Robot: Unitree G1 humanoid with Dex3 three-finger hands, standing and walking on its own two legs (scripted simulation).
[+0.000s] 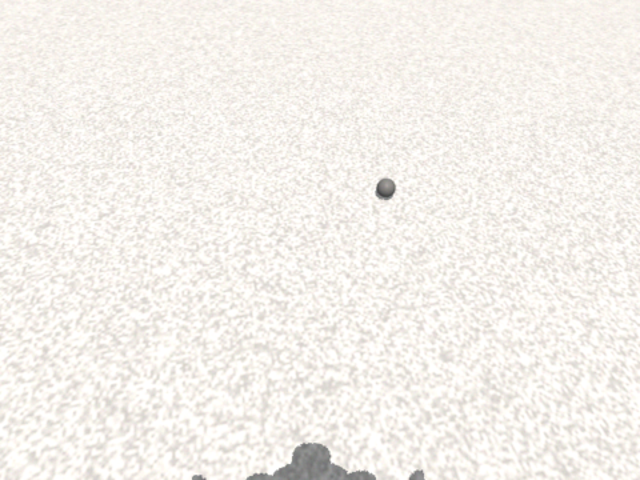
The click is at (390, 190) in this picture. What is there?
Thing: free ball
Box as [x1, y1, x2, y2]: [377, 178, 395, 196]
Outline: 385,178 378,182 377,191 382,196 389,196 393,193 395,187 394,183 390,179
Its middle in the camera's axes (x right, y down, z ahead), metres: +0.30 -0.22 +1.81
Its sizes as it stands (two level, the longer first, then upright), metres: 0.088 0.088 0.088
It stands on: the floor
